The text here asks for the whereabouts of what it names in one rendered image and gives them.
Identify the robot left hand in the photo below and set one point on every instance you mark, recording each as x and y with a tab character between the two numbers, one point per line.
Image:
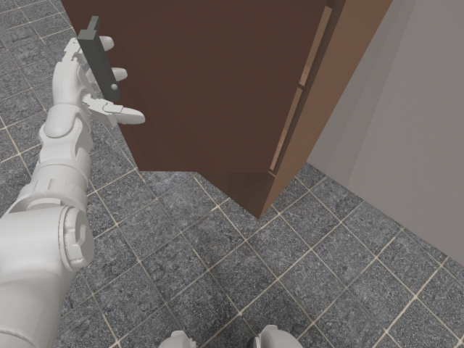
70	85

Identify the handle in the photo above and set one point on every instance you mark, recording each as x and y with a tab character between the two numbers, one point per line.
96	57

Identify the robot left forearm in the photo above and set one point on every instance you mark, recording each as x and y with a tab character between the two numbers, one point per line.
63	169

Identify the robot right thigh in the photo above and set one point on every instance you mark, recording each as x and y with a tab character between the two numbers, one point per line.
276	339

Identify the cupboard door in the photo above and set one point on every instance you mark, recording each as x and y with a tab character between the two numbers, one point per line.
214	79

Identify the left robot shin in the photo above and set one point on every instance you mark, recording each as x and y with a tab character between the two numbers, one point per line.
178	333

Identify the left robot upper arm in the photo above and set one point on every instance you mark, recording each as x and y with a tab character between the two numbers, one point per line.
40	252

